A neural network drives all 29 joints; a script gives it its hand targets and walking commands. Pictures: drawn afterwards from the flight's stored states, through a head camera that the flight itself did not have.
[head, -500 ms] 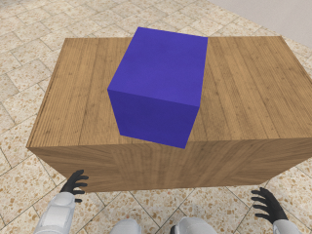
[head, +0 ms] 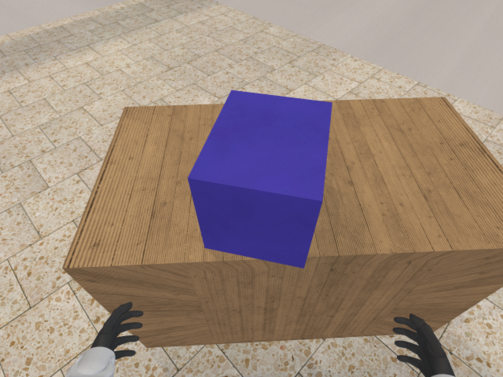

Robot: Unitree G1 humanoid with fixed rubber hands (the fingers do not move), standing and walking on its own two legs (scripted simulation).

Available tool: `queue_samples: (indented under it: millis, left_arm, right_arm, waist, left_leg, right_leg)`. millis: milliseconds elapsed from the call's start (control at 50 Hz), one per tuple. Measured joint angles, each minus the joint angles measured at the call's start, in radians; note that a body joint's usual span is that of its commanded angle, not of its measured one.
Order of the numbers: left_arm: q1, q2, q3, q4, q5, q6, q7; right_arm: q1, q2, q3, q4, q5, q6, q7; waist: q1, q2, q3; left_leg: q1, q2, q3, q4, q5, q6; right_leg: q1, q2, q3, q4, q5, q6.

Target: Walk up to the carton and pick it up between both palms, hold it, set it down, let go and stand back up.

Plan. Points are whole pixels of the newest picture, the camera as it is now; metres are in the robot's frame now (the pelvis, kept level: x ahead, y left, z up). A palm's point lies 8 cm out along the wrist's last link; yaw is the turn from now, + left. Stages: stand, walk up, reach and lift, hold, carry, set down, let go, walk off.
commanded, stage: reach and lift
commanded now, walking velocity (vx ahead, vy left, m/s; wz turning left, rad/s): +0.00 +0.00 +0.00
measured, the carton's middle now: (266, 177) +0.49 +0.01 +0.00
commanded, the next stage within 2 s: none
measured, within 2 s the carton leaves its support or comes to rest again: neither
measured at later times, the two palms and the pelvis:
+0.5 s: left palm (101, 331) +0.18 +0.26 -0.03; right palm (419, 340) +0.18 -0.22 -0.02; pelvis +0.03 +0.01 +0.01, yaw +1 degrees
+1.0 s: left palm (96, 330) +0.17 +0.25 +0.01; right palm (404, 329) +0.18 -0.18 +0.02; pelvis +0.02 +0.01 +0.00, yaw +3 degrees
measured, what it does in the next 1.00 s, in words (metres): stands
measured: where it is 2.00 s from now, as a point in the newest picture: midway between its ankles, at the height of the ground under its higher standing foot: outside the picture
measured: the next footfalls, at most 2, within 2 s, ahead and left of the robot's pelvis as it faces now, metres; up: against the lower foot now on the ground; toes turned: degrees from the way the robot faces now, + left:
none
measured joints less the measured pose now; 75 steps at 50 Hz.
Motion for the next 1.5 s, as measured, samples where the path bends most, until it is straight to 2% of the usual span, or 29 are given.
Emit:
queue_samples:
  millis: [200, 500, 580, 740, 880, 940, 1060, 1200, 1340, 1500]
  left_arm:
    - [0.062, -0.007, -0.008, -0.07, -0.059, -0.091, -0.021]
    - [0.147, 0.008, -0.02, -0.16, -0.111, -0.253, -0.054]
    - [0.166, 0.019, -0.028, -0.189, -0.126, -0.284, -0.064]
    - [0.21, 0.046, -0.053, -0.238, -0.175, -0.349, -0.085]
    - [0.214, 0.076, -0.072, -0.307, -0.215, -0.39, -0.103]
    - [0.201, 0.087, -0.082, -0.31, -0.229, -0.394, -0.101]
    - [0.194, 0.11, -0.119, -0.339, -0.264, -0.397, -0.096]
    - [0.121, 0.118, -0.157, -0.345, -0.298, -0.334, -0.086]
    - [0.003, 0.115, -0.113, -0.332, -0.299, -0.246, -0.088]
    - [-0.103, 0.102, -0.063, -0.313, -0.281, -0.171, -0.1]
  right_arm:
    - [0.061, 0.035, 0.015, -0.123, 0.043, -0.011, -0.039]
    - [0.144, 0.067, 0.035, -0.23, 0.121, -0.086, -0.09]
    - [0.149, 0.087, 0.039, -0.259, 0.128, -0.102, -0.103]
    - [0.186, 0.119, 0.063, -0.345, 0.131, -0.116, -0.138]
    - [0.232, 0.136, 0.095, -0.443, 0.168, -0.103, -0.175]
    - [0.231, 0.147, 0.099, -0.477, 0.168, -0.079, -0.184]
    - [0.191, 0.163, 0.09, -0.529, 0.161, -0.017, -0.193]
    - [0.105, 0.144, 0.067, -0.549, 0.174, 0.106, -0.205]
    - [0.031, 0.115, 0.067, -0.581, 0.181, 0.208, -0.216]
    - [-0.024, 0.091, 0.048, -0.599, 0.194, 0.244, -0.224]
  waist:
    - [-0.007, -0.002, -0.023]
    - [0.016, 0.0, -0.032]
    - [0.011, 0.012, -0.019]
    - [0.002, 0.012, -0.022]
    - [0.019, 0.002, -0.016]
    - [0.026, 0.0, -0.015]
    - [0.017, -0.002, -0.022]
    - [0.011, 0.009, -0.045]
    - [0.014, 0.011, -0.042]
    - [-0.001, 0.0, -0.048]
  left_leg:
    - [0.037, -0.005, 0.002, -0.054, 0.008, 0.002]
    - [0.077, -0.004, -0.01, -0.079, -0.002, 0.005]
    - [0.084, -0.005, -0.021, -0.07, -0.007, 0.007]
    - [0.08, -0.005, -0.028, -0.047, -0.018, 0.009]
    - [0.062, -0.001, -0.034, -0.01, -0.028, 0.008]
    - [0.053, -0.001, -0.036, 0.002, -0.03, 0.009]
    - [0.035, -0.005, -0.046, 0.018, -0.028, 0.01]
    - [0.019, -0.006, -0.047, 0.025, -0.027, 0.012]
    - [0.023, -0.005, -0.041, 0.001, -0.016, 0.007]
    - [0.004, -0.003, -0.043, -0.019, -0.011, 0.003]
  right_leg:
    - [0.041, -0.005, 0.003, -0.062, 0.011, 0.006]
    - [0.108, -0.006, -0.009, -0.136, 0.023, 0.009]
    - [0.129, -0.008, -0.019, -0.148, 0.025, 0.011]
    - [0.132, -0.008, -0.027, -0.135, 0.017, 0.013]
    - [0.119, -0.003, -0.033, -0.105, 0.009, 0.01]
    - [0.11, -0.004, -0.035, -0.09, 0.006, 0.009]
    - [0.094, -0.007, -0.046, -0.073, 0.003, 0.007]
    - [0.075, -0.008, -0.047, -0.059, 0.0, 0.008]
    - [0.07, -0.007, -0.041, -0.065, 0.003, 0.005]
    - [0.046, -0.005, -0.043, -0.075, 0.003, 0.0]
